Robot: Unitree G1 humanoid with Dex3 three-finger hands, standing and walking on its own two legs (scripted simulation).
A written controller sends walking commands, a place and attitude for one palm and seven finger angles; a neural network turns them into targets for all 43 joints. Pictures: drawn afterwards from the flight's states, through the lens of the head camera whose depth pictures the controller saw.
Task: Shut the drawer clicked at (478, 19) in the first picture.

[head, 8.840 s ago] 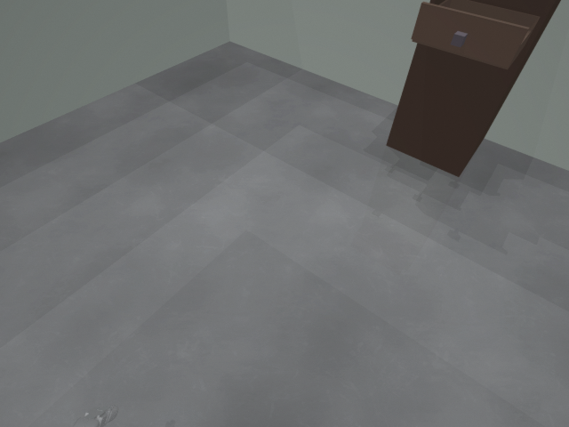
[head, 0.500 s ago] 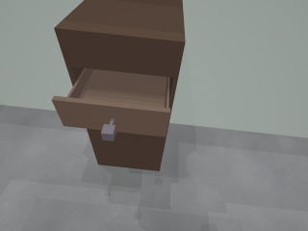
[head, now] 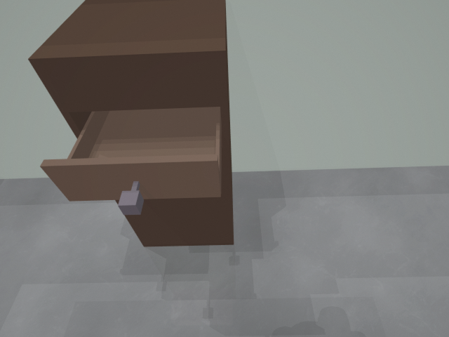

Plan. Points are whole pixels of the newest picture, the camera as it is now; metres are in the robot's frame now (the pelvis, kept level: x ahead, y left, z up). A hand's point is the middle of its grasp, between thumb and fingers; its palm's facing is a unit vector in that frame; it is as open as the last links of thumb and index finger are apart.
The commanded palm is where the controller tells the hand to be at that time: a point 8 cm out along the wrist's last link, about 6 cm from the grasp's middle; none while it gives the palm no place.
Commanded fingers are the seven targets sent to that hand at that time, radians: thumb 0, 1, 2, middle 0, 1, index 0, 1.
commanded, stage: look again from close up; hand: left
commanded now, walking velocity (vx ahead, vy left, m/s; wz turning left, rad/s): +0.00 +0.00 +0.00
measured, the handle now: (133, 195) +0.42 +0.22 -0.02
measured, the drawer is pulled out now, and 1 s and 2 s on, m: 0.19 0.19 0.19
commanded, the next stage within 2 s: raise the hand and make a fist in 0.30 s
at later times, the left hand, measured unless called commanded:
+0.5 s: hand out of the picture +0.10 +0.17 -0.10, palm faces +0.23 -0.95 -0.23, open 7.2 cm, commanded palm +0.11 +0.21 -0.05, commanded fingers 0.00 0.90 0.90 -0.32 -0.43 -0.32 -0.43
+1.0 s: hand (113, 330) +0.15 +0.18 +0.00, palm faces +0.05 -1.00 -0.04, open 5.0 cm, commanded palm +0.14 +0.22 +0.00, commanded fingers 0.00 0.90 0.90 -0.82 -0.97 -0.82 -0.97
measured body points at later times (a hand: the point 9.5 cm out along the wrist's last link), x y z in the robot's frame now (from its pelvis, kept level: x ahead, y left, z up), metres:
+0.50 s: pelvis +0.01 -0.03 +0.01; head +0.02 -0.05 +0.46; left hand +0.08 +0.22 -0.08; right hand +0.06 -0.26 -0.14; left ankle -0.02 +0.14 -0.72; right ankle -0.01 -0.12 -0.72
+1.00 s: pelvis -0.06 +0.01 -0.07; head -0.02 +0.02 +0.38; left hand +0.14 +0.23 +0.01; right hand +0.18 -0.19 -0.11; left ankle -0.02 +0.14 -0.72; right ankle -0.01 -0.12 -0.72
